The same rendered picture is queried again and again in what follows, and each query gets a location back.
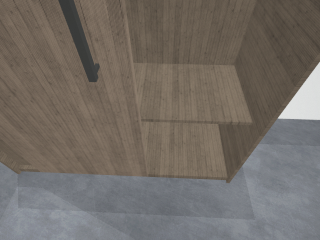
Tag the wardrobe door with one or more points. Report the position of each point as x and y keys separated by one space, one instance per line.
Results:
x=4 y=147
x=50 y=113

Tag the handle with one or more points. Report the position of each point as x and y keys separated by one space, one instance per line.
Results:
x=74 y=24

